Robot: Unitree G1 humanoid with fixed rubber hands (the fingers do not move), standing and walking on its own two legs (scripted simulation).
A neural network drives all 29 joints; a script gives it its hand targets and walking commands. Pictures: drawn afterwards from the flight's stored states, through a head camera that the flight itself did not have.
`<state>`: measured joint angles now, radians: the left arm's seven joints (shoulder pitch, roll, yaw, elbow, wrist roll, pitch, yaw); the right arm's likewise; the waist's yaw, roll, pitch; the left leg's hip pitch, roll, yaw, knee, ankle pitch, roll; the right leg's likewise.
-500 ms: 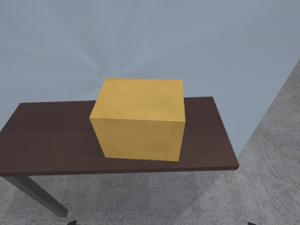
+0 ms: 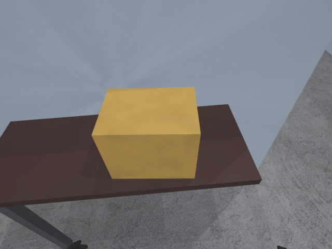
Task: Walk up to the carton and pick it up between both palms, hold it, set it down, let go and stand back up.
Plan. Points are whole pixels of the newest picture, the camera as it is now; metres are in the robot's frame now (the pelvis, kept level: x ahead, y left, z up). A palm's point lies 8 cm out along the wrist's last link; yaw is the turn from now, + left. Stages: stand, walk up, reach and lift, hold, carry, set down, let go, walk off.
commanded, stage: walk up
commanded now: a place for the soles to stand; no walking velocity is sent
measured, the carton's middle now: (151, 134) +0.45 +0.07 +0.02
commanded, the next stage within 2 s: reach and lift in 0.10 s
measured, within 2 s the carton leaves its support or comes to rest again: neither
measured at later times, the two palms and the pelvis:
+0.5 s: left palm (71, 242) +0.17 +0.25 -0.05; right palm (288, 243) +0.17 -0.25 -0.05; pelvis +0.01 -0.02 +0.01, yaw +4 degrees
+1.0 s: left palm (54, 230) +0.19 +0.28 -0.01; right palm (260, 216) +0.22 -0.19 -0.02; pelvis +0.02 +0.00 +0.02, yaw +3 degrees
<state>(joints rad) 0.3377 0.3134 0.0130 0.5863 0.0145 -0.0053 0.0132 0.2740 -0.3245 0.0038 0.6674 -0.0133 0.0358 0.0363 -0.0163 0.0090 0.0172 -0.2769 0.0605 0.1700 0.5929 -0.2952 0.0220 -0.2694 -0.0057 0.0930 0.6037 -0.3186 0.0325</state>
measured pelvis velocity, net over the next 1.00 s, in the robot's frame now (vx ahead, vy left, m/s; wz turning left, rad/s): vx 0.02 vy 0.00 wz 0.06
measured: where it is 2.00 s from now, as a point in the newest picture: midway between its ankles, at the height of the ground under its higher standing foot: outside the picture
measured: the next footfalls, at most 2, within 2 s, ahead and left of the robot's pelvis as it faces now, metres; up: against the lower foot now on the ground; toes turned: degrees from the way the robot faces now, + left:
none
